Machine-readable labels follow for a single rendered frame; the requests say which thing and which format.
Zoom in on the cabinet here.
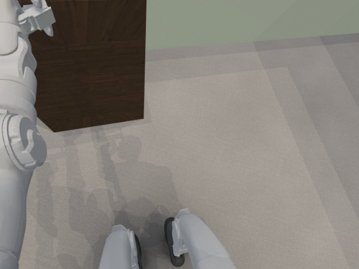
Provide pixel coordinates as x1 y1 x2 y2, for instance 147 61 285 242
18 0 146 132

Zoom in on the robot thigh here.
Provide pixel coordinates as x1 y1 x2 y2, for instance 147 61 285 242
99 229 137 269
172 214 237 269

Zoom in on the left robot forearm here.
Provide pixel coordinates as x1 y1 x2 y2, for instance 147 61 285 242
0 23 37 126

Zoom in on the right robot thigh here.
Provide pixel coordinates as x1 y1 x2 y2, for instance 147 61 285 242
172 214 237 269

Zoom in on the left robot thigh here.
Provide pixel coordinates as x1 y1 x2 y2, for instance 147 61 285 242
99 229 137 269

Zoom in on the robot left upper arm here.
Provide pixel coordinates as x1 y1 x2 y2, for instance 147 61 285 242
0 113 47 269

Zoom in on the robot left hand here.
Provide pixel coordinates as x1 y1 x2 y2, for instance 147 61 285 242
0 0 56 37

